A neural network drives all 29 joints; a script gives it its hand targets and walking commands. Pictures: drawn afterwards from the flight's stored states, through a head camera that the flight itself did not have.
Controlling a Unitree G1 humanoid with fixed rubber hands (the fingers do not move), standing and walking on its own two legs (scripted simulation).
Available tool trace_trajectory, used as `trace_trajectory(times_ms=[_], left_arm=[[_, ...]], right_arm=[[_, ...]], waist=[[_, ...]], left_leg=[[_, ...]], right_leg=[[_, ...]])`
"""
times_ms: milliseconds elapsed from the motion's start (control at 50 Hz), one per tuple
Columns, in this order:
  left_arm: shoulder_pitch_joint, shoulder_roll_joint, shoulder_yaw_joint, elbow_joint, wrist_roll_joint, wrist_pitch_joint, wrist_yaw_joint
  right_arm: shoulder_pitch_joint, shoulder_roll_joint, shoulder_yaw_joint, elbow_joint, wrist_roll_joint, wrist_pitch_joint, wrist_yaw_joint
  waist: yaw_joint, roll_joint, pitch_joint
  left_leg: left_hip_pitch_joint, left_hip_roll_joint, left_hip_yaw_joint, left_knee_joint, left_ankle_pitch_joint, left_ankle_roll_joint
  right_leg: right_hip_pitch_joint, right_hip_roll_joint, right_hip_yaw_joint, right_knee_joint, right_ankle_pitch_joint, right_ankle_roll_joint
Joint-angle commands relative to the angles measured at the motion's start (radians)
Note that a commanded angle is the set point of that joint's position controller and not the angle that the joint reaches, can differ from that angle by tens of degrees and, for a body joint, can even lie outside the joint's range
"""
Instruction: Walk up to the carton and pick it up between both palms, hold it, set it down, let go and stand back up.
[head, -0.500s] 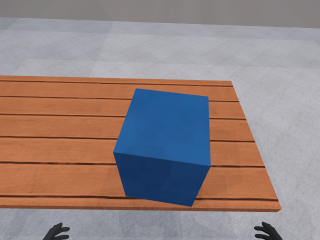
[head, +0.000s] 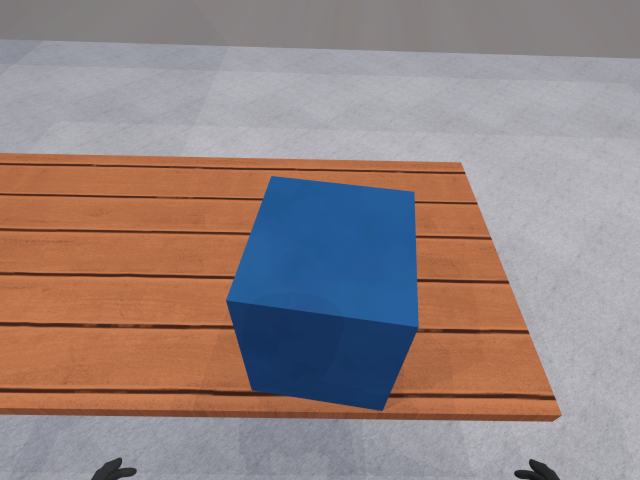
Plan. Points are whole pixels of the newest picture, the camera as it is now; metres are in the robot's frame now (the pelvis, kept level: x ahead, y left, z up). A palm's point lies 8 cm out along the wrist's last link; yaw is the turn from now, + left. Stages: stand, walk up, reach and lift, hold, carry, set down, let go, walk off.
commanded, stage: stand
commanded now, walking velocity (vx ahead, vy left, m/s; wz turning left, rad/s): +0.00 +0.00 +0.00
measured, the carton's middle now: (328, 296) +0.37 -0.01 +0.00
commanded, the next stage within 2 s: none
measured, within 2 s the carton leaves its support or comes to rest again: neither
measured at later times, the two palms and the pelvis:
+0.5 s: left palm out of the picture +0.08 +0.28 -0.10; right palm out of the picture +0.09 -0.30 -0.10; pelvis -0.01 +0.00 +0.00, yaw +0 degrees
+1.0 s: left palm out of the picture +0.07 +0.28 -0.10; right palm out of the picture +0.07 -0.30 -0.10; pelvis -0.02 +0.00 +0.00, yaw +0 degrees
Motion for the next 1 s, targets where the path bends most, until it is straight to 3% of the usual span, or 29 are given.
trace_trajectory(times_ms=[0, 20, 60, 100, 120, 140, 220, 240, 280, 320, 340, 380, 420, 440, 500, 540, 560, 580, 700, 720, 780, 820, 840, 860, 880, 900, 920, 940, 980], left_arm=[[-0.092, 0.225, 0.043, -0.004, 0.088, -0.030, -0.005], [-0.098, 0.240, 0.041, 0.003, 0.092, -0.030, -0.004], [-0.092, 0.216, 0.030, 0.002, 0.088, -0.040, 0.001], [-0.130, 0.233, 0.036, 0.007, 0.094, -0.038, -0.006], [-0.103, 0.221, 0.040, 0.013, 0.087, -0.032, -0.003], [-0.118, 0.218, 0.029, 0.015, 0.089, -0.034, -0.004], [-0.089, 0.224, 0.032, 0.040, 0.083, -0.035, -0.004], [-0.102, 0.196, 0.023, 0.034, 0.084, -0.031, -0.006], [-0.130, 0.217, 0.026, 0.031, 0.084, -0.028, -0.005], [-0.091, 0.234, 0.034, 0.047, 0.085, -0.034, -0.006], [-0.115, 0.222, 0.029, 0.063, 0.089, -0.038, -0.002], [-0.126, 0.233, 0.026, 0.051, 0.085, -0.033, -0.004], [-0.135, 0.246, 0.035, 0.057, 0.088, -0.035, -0.004], [-0.107, 0.240, 0.028, 0.066, 0.086, -0.037, 0.002], [-0.157, 0.223, 0.027, 0.059, 0.082, -0.026, 0.000], [-0.101, 0.244, 0.029, 0.075, 0.079, -0.042, 0.001], [-0.131, 0.236, 0.025, 0.078, 0.085, -0.039, -0.004], [-0.130, 0.218, 0.022, 0.073, 0.088, -0.039, -0.006], [-0.137, 0.222, 0.013, 0.094, 0.080, -0.037, -0.005], [-0.134, 0.236, 0.020, 0.092, 0.087, -0.038, -0.002], [-0.131, 0.224, 0.018, 0.095, 0.089, -0.030, -0.003], [-0.128, 0.234, 0.014, 0.105, 0.082, -0.034, -0.003], [-0.116, 0.239, 0.015, 0.114, 0.078, -0.028, 0.000], [-0.118, 0.231, 0.017, 0.121, 0.081, -0.028, 0.001], [-0.135, 0.232, 0.015, 0.108, 0.084, -0.029, -0.007], [-0.158, 0.249, 0.018, 0.106, 0.088, -0.032, -0.002], [-0.136, 0.229, 0.014, 0.110, 0.077, -0.033, -0.004], [-0.137, 0.245, 0.020, 0.117, 0.088, -0.034, -0.004], [-0.126, 0.220, 0.006, 0.129, 0.074, -0.030, -0.006]], right_arm=[[-0.067, -0.207, -0.005, -0.028, -0.015, -0.033, -0.017], [-0.051, -0.188, -0.006, -0.014, -0.004, -0.025, -0.012], [-0.033, -0.185, 0.006, -0.004, -0.002, -0.027, -0.015], [-0.060, -0.199, -0.002, -0.007, -0.012, -0.030, -0.013], [-0.082, -0.202, -0.002, -0.014, -0.011, -0.026, -0.010], [-0.053, -0.184, -0.003, -0.007, 0.002, -0.032, -0.008], [-0.063, -0.197, -0.004, -0.002, -0.014, -0.030, -0.019], [-0.096, -0.223, -0.012, 0.007, -0.013, -0.030, -0.016], [-0.055, -0.196, 0.001, 0.009, -0.004, -0.029, -0.022], [-0.089, -0.205, -0.001, 0.015, -0.009, -0.030, -0.017], [-0.087, -0.182, 0.000, 0.016, -0.006, -0.029, -0.018], [-0.081, -0.201, -0.002, 0.027, -0.004, -0.029, -0.019], [-0.056, -0.203, 0.000, 0.037, -0.003, -0.033, -0.016], [-0.101, -0.192, 0.006, 0.046, -0.007, -0.029, -0.012], [-0.067, -0.207, 0.000, 0.052, -0.008, -0.031, -0.017], [-0.083, -0.186, 0.007, 0.045, -0.005, -0.028, -0.015], [-0.090, -0.195, 0.003, 0.052, -0.007, -0.028, -0.014], [-0.102, -0.188, 0.004, 0.042, -0.007, -0.033, -0.013], [-0.064, -0.201, 0.002, 0.071, -0.005, -0.029, -0.015], [-0.096, -0.189, 0.006, 0.072, -0.005, -0.028, -0.011], [-0.102, -0.206, -0.002, 0.075, -0.013, -0.028, -0.016], [-0.089, -0.188, 0.008, 0.078, -0.002, -0.035, -0.018], [-0.100, -0.205, 0.003, 0.079, -0.001, -0.040, -0.018], [-0.121, -0.216, -0.004, 0.079, -0.004, -0.036, -0.016], [-0.101, -0.198, 0.002, 0.076, -0.006, -0.030, -0.018], [-0.067, -0.178, 0.006, 0.093, -0.001, -0.031, -0.016], [-0.076, -0.187, 0.014, 0.100, -0.004, -0.036, -0.017], [-0.068, -0.199, 0.005, 0.098, -0.006, -0.028, -0.018], [-0.097, -0.200, 0.005, 0.079, -0.008, -0.033, -0.020]], waist=[[0.016, 0.049, -0.024], [0.005, 0.072, -0.046], [0.002, 0.029, -0.040], [-0.014, 0.063, -0.085], [0.008, 0.059, -0.078], [-0.019, 0.068, -0.050], [-0.001, 0.048, -0.005], [0.022, 0.093, -0.026], [-0.006, 0.049, -0.046], [0.022, 0.012, -0.031], [-0.005, 0.017, -0.034], [0.011, 0.070, -0.010], [-0.002, 0.044, -0.035], [0.018, 0.044, -0.023], [-0.014, 0.031, -0.047], [0.016, 0.049, -0.021], [-0.007, 0.038, -0.027], [0.013, 0.075, -0.035], [-0.001, -0.007, -0.017], [0.005, 0.066, -0.043], [0.013, 0.099, 0.048], [0.004, 0.004, -0.011], [0.013, 0.046, -0.006], [0.026, 0.020, -0.012], [0.009, 0.068, -0.023], [-0.008, 0.050, -0.003], [0.014, 0.058, 0.004], [-0.002, 0.037, -0.026], [0.008, 0.038, 0.046]], left_leg=[[-0.054, 0.088, -0.081, -0.095, 0.266, 0.047], [-0.019, 0.080, -0.064, -0.091, 0.260, 0.038], [-0.028, 0.084, -0.075, -0.091, 0.268, 0.040], [-0.014, 0.081, -0.060, -0.090, 0.275, 0.040], [-0.010, 0.085, -0.061, -0.086, 0.282, 0.041], [-0.032, 0.085, -0.076, -0.100, 0.267, 0.042], [-0.017, 0.094, -0.085, -0.118, 0.286, 0.044], [-0.038, 0.091, -0.074, -0.099, 0.252, 0.044], [-0.054, 0.091, -0.083, -0.113, 0.246, 0.040], [-0.022, 0.088, -0.084, -0.111, 0.250, 0.043], [0.006, 0.094, -0.077, -0.111, 0.249, 0.038], [-0.044, 0.089, -0.076, -0.122, 0.232, 0.044], [-0.027, 0.089, -0.079, -0.121, 0.244, 0.042], [-0.026, 0.089, -0.085, -0.117, 0.244, 0.043], [-0.018, 0.089, -0.083, -0.130, 0.256, 0.037], [-0.013, 0.092, -0.094, -0.119, 0.257, 0.051], [-0.016, 0.091, -0.079, -0.125, 0.229, 0.037], [-0.021, 0.082, -0.073, -0.121, 0.223, 0.035], [-0.020, 0.087, -0.091, -0.137, 0.213, 0.035], [-0.024, 0.090, -0.082, -0.141, 0.202, 0.039], [-0.059, 0.085, -0.071, -0.157, 0.188, 0.030], [-0.017, 0.095, -0.097, -0.149, 0.204, 0.038], [-0.040, 0.101, -0.106, -0.159, 0.200, 0.043], [-0.030, 0.095, -0.095, -0.151, 0.188, 0.034], [-0.023, 0.086, -0.079, -0.149, 0.176, 0.034], [-0.041, 0.092, -0.082, -0.144, 0.197, 0.035], [-0.058, 0.097, -0.096, -0.146, 0.192, 0.042], [-0.015, 0.080, -0.075, -0.149, 0.200, 0.032], [-0.048, 0.100, -0.095, -0.154, 0.185, 0.052]], right_leg=[[0.055, -0.110, 0.080, -0.056, 0.290, -0.046], [0.059, -0.116, 0.085, -0.069, 0.292, -0.053], [0.052, -0.111, 0.075, -0.062, 0.303, -0.048], [0.077, -0.106, 0.075, -0.050, 0.316, -0.042], [0.067, -0.110, 0.075, -0.059, 0.325, -0.040], [0.066, -0.115, 0.076, -0.060, 0.309, -0.049], [0.009, -0.103, 0.072, -0.079, 0.253, -0.039], [0.044, -0.105, 0.075, -0.077, 0.272, -0.043], [0.071, -0.117, 0.078, -0.070, 0.300, -0.045], [0.047, -0.106, 0.085, -0.082, 0.287, -0.041], [0.026, -0.112, 0.082, -0.090, 0.272, -0.041], [0.044, -0.122, 0.097, -0.084, 0.261, -0.051], [0.054, -0.120, 0.095, -0.080, 0.276, -0.052], [0.046, -0.118, 0.092, -0.085, 0.276, -0.055], [0.053, -0.116, 0.087, -0.088, 0.277, -0.047], [0.042, -0.119, 0.101, -0.103, 0.263, -0.048], [0.033, -0.122, 0.095, -0.094, 0.243, -0.048], [0.040, -0.115, 0.090, -0.099, 0.225, -0.044], [0.041, -0.118, 0.082, -0.102, 0.244, -0.045], [0.056, -0.117, 0.083, -0.099, 0.247, -0.037], [0.002, -0.122, 0.100, -0.113, 0.213, -0.040], [0.028, -0.117, 0.086, -0.113, 0.232, -0.042], [0.037, -0.113, 0.089, -0.100, 0.216, -0.045], [0.028, -0.114, 0.091, -0.116, 0.200, -0.045], [0.028, -0.117, 0.095, -0.113, 0.186, -0.042], [0.032, -0.118, 0.092, -0.107, 0.229, -0.041], [0.048, -0.120, 0.092, -0.111, 0.234, -0.037], [0.046, -0.115, 0.088, -0.108, 0.225, -0.034], [-0.003, -0.123, 0.100, -0.124, 0.209, -0.043]])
